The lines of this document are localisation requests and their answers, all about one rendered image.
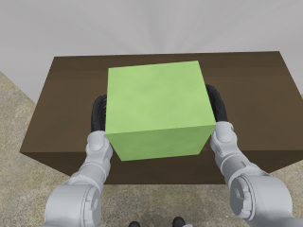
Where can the robot right hand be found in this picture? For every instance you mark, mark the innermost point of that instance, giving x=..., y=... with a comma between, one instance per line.
x=217, y=104

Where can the robot left forearm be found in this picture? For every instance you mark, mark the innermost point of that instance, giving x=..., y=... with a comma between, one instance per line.
x=96, y=166

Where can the carton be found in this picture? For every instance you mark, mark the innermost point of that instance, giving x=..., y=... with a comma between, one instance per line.
x=158, y=110

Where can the robot right forearm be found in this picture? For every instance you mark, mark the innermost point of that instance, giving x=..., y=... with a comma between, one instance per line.
x=228, y=157

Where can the pedestal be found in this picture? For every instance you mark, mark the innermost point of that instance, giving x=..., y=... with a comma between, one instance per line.
x=258, y=91

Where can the left robot upper arm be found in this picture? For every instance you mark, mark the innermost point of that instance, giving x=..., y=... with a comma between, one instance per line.
x=73, y=205

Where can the right robot upper arm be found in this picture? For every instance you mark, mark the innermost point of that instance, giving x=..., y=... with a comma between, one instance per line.
x=262, y=201

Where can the robot left hand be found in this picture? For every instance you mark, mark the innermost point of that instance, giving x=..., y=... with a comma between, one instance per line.
x=98, y=116

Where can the right robot foot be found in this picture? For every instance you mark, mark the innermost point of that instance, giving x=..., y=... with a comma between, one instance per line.
x=178, y=222

